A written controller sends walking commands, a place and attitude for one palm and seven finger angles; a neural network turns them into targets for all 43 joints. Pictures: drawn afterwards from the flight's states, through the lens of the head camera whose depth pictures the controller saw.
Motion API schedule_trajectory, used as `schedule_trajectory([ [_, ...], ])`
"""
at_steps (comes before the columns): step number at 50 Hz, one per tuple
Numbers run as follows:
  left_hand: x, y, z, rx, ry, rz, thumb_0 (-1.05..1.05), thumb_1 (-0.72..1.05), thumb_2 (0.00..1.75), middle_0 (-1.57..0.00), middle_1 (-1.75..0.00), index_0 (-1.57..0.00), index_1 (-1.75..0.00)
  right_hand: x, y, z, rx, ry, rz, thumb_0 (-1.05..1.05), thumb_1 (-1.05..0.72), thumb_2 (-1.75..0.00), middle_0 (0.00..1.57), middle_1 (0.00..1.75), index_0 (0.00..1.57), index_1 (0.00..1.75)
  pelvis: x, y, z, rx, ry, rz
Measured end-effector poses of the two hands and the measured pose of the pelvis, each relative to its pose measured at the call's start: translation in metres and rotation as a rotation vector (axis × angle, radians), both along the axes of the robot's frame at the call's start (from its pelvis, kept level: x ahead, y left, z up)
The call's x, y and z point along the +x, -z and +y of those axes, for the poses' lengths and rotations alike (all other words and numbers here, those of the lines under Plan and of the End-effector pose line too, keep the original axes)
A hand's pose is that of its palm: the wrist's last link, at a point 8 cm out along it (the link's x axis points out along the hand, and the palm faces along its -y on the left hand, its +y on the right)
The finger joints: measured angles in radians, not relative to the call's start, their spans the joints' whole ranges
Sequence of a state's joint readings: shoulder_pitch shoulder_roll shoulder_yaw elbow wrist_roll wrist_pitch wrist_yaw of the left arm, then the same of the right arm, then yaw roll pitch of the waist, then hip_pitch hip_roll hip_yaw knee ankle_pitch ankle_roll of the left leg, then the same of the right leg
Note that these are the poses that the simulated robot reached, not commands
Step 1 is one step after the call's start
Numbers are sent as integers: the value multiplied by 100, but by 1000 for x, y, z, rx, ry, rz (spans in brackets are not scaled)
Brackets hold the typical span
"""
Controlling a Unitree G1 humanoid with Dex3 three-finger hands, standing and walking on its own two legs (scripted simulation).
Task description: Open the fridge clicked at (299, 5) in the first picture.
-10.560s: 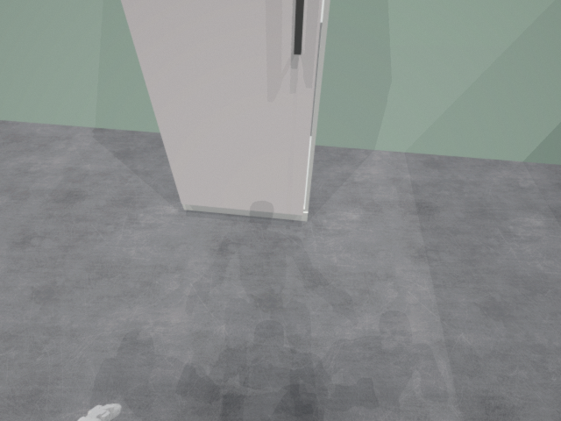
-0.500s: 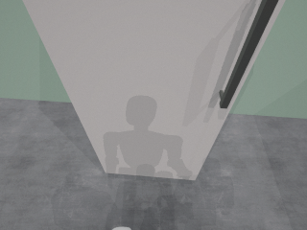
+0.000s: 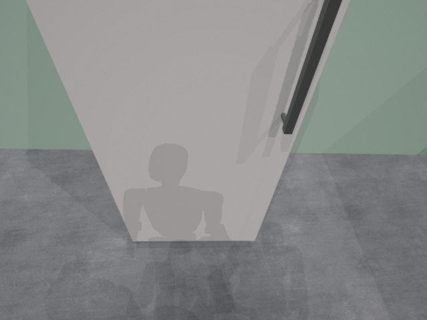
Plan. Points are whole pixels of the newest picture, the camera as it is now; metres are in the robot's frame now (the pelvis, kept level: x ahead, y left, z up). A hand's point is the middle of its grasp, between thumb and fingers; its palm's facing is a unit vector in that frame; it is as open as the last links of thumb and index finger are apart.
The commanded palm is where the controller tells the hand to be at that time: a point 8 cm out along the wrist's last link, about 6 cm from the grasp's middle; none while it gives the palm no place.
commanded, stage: come to a stop and stand still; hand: right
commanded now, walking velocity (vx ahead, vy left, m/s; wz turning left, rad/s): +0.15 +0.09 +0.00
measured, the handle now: (304, 67) +0.54 -0.17 +0.22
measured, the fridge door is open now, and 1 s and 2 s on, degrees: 0 0 0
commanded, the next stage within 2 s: look again from close up in 0.76 s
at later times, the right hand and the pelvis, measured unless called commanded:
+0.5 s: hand out of the picture +0.04 -0.18 -0.18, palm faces -0.02 +0.97 -0.24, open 7.3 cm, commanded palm none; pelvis +0.02 +0.00 -0.01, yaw +1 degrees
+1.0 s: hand out of the picture +0.03 -0.18 -0.17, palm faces +0.04 +0.97 -0.24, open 7.3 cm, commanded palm none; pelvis +0.02 +0.01 -0.01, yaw +0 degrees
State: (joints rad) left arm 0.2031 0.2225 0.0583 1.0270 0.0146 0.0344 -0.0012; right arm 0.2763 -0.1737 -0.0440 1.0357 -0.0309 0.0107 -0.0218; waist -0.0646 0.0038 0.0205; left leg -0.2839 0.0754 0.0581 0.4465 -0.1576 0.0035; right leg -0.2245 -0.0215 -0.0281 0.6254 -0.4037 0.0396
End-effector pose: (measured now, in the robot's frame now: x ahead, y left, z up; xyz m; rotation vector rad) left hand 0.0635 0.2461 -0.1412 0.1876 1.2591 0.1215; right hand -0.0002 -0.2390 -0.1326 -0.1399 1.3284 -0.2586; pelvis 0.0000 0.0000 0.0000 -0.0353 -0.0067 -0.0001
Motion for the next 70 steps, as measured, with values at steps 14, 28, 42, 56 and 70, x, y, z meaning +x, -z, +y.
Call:
schedule_trajectory([
  [14, -71, -6, -55, -9, -65, 107, 1, 92, 90, -20, -30, -21, -30, -16, 15, -20, 80, -23, 85, 0, -91, -90, 20, 29, 20, 30, 3, -3, -23, 33, 5, -13],
  [28, -78, 27, -38, -85, -130, 158, 1, 91, 90, -20, -30, -20, -30, 49, 13, 14, 0, -121, 10, 1, -94, -90, 20, 29, 20, 30, 23, 12, 2, 38, -9, 6],
  [42, -54, 28, -36, -100, -62, 102, 2, 93, 90, -20, -30, -20, -30, 57, 1, 16, -10, -90, -62, 0, -93, -90, 20, 29, 20, 30, 22, 8, 6, 24, 1, -18],
  [56, -81, 20, -33, -69, -57, 188, 1, 92, 90, -20, -30, -20, -30, 11, 9, 19, 34, -55, 55, 0, -91, -90, 20, 29, 20, 30, 14, 6, 3, 24, 2, -17],
  [70, -75, 18, -43, -69, -57, 163, 0, 91, 90, -20, -30, -20, -30, 7, 13, 15, 47, -58, 54, 0, -91, -90, 20, 29, 20, 30, 11, 6, -3, 24, -2, -21],
])
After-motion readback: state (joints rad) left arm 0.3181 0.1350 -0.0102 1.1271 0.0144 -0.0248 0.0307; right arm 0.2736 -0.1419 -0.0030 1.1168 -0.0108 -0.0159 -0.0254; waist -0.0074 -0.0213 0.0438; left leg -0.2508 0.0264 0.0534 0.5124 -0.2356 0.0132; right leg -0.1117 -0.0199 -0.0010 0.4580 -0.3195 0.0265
